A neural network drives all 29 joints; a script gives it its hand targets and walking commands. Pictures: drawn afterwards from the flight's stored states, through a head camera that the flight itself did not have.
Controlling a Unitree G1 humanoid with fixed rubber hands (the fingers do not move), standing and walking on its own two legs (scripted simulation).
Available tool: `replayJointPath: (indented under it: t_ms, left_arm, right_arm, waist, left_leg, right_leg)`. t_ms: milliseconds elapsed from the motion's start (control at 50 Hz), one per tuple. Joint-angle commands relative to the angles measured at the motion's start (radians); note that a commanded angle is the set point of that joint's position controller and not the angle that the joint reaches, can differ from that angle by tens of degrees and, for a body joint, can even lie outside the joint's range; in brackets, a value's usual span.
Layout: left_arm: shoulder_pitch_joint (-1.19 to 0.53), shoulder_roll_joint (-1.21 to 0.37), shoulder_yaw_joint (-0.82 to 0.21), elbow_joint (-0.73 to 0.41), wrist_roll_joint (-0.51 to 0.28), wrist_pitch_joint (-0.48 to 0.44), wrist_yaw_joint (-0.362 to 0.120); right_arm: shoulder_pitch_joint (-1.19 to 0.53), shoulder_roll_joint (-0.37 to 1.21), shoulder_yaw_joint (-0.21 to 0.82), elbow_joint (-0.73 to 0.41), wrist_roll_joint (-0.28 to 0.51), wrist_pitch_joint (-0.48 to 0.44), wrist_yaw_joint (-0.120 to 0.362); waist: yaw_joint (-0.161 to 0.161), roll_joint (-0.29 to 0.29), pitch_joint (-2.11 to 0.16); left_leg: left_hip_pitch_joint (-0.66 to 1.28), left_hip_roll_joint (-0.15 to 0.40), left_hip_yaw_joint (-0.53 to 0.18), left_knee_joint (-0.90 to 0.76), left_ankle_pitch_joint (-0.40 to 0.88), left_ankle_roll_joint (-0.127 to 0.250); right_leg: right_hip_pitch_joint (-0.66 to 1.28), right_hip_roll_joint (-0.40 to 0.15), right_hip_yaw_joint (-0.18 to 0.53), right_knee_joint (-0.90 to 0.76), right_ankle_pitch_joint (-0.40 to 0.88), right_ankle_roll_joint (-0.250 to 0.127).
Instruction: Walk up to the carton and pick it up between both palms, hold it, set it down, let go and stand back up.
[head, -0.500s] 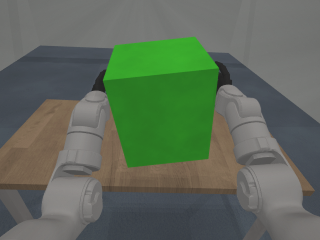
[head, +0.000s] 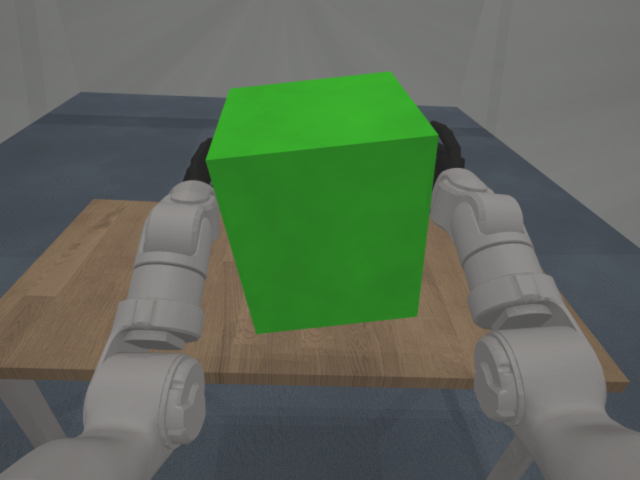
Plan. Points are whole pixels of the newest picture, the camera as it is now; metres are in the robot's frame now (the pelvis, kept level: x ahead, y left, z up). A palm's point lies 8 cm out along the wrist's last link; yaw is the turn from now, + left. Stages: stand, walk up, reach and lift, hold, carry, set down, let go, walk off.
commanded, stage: set down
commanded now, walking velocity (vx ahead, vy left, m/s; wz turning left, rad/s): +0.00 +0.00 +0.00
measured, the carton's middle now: (323, 202) +0.39 +0.01 +0.23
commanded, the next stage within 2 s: none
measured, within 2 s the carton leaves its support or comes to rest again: neither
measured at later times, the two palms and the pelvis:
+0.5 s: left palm (204, 199) +0.41 +0.18 +0.21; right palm (422, 197) +0.43 -0.12 +0.22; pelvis +0.02 +0.00 +0.00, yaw +0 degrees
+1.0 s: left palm (204, 213) +0.41 +0.18 +0.18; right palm (417, 205) +0.43 -0.12 +0.21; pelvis +0.03 +0.00 +0.00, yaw +0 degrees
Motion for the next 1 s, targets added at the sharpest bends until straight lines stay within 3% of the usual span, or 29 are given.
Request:
replayJointPath:
  t_ms: [0, 40, 120, 160, 220, 280, 420, 500, 560, 620, 860, 980]
  left_arm:
    - [-1.026, -0.71, -0.332, -0.184, -0.112, -0.164, -0.197]
    - [-1.024, -0.703, -0.294, -0.119, -0.078, -0.199, -0.207]
    - [-0.88, -0.61, -0.104, 0.088, 0.071, -0.228, -0.254]
    - [-0.821, -0.593, -0.077, 0.136, 0.109, -0.241, -0.279]
    - [-0.799, -0.599, -0.092, 0.142, 0.105, -0.266, -0.291]
    - [-0.797, -0.624, -0.135, 0.105, 0.084, -0.303, -0.279]
    - [-0.738, -0.667, -0.261, -0.015, 0.034, -0.37, -0.228]
    - [-0.735, -0.695, -0.344, -0.122, -0.002, -0.394, -0.198]
    - [-0.735, -0.687, -0.373, -0.147, -0.024, -0.395, -0.186]
    - [-0.708, -0.676, -0.369, -0.126, -0.019, -0.383, -0.185]
    - [-0.701, -0.635, -0.264, 0.042, 0.052, -0.392, -0.211]
    - [-0.72, -0.631, -0.213, 0.08, 0.085, -0.423, -0.219]
  right_arm:
    - [-0.902, 0.718, 0.188, -0.227, 0.057, -0.103, 0.148]
    - [-0.894, 0.712, 0.134, -0.165, -0.01, -0.153, 0.159]
    - [-0.755, 0.641, -0.024, 0.029, -0.157, -0.227, 0.189]
    - [-0.722, 0.603, -0.06, 0.051, -0.196, -0.268, 0.194]
    - [-0.73, 0.571, -0.086, 0.033, -0.242, -0.336, 0.196]
    - [-0.735, 0.572, -0.067, -0.004, -0.254, -0.398, 0.199]
    - [-0.695, 0.621, 0.082, -0.117, -0.211, -0.47, 0.191]
    - [-0.687, 0.657, 0.182, -0.201, -0.162, -0.496, 0.181]
    - [-0.685, 0.669, 0.239, -0.236, -0.133, -0.495, 0.171]
    - [-0.686, 0.663, 0.253, -0.247, -0.123, -0.487, 0.163]
    - [-0.597, 0.614, 0.091, -0.031, -0.243, -0.467, 0.19]
    - [-0.57, 0.616, 0.021, 0.038, -0.3, -0.491, 0.218]
  waist:
    - [-0.114, 0.055, -0.272]
    - [-0.112, 0.061, -0.234]
    - [-0.087, 0.041, -0.077]
    - [-0.093, 0.044, -0.05]
    - [-0.113, 0.037, -0.063]
    - [-0.115, 0.037, -0.127]
    - [-0.094, 0.024, -0.312]
    - [-0.084, 0.031, -0.39]
    - [-0.075, 0.013, -0.392]
    - [-0.074, 0.01, -0.354]
    - [-0.088, 0.018, -0.176]
    - [-0.079, 0.029, -0.163]
  left_leg:
    - [0.037, -0.064, -0.045, -0.151, 0.019, -0.058]
    - [0.023, -0.057, -0.042, -0.17, -0.036, -0.053]
    - [-0.039, -0.045, -0.015, -0.235, -0.143, -0.024]
    - [-0.029, -0.045, 0.0, -0.243, -0.13, -0.025]
    - [0.008, -0.042, 0.014, -0.242, -0.068, -0.036]
    - [0.074, -0.044, 0.015, -0.21, 0.053, -0.056]
    - [0.306, -0.058, 0.005, -0.08, 0.451, -0.095]
    - [0.374, -0.06, -0.004, -0.03, 0.617, -0.107]
    - [0.364, -0.064, -0.005, -0.016, 0.659, -0.098]
    - [0.333, -0.069, -0.005, -0.03, 0.598, -0.087]
    - [0.229, -0.059, 0.008, -0.123, 0.322, -0.073]
    - [0.218, -0.055, 0.022, -0.137, 0.295, -0.077]
  right_leg:
    - [0.166, 0.042, -0.141, -0.05, -0.007, -0.059]
    - [0.145, 0.038, -0.156, -0.054, -0.065, -0.062]
    - [0.196, 0.032, -0.187, -0.057, -0.145, -0.053]
    - [0.23, 0.033, -0.198, -0.064, -0.131, -0.048]
    - [0.258, 0.039, -0.219, -0.071, -0.083, -0.043]
    - [0.265, 0.042, -0.232, -0.07, -0.015, -0.041]
    - [0.234, 0.054, -0.247, -0.066, 0.148, -0.037]
    - [0.233, 0.062, -0.25, -0.053, 0.255, -0.028]
    - [0.241, 0.065, -0.243, -0.046, 0.311, -0.019]
    - [0.236, 0.06, -0.236, -0.054, 0.294, -0.016]
    - [0.163, 0.04, -0.243, -0.082, 0.094, -0.033]
    - [0.154, 0.032, -0.251, -0.077, 0.065, -0.038]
